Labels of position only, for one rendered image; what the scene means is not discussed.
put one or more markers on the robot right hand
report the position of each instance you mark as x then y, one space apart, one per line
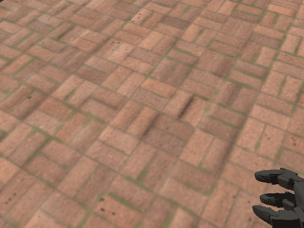
293 214

